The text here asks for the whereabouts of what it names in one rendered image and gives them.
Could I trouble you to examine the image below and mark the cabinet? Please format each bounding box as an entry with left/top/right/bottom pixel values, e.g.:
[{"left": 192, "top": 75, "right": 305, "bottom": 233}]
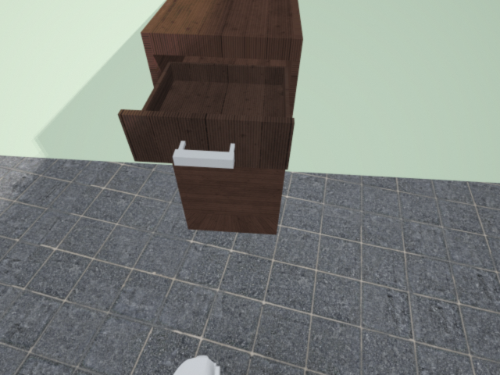
[{"left": 141, "top": 0, "right": 303, "bottom": 235}]

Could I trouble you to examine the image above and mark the drawer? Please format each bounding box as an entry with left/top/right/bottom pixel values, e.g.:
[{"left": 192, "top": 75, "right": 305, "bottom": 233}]
[{"left": 118, "top": 62, "right": 295, "bottom": 170}]

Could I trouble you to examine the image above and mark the handle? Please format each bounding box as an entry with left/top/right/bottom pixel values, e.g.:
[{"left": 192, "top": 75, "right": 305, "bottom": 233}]
[{"left": 173, "top": 141, "right": 235, "bottom": 169}]

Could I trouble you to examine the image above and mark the left robot thigh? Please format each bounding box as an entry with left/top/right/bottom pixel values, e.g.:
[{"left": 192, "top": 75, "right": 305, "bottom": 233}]
[{"left": 173, "top": 357, "right": 220, "bottom": 375}]

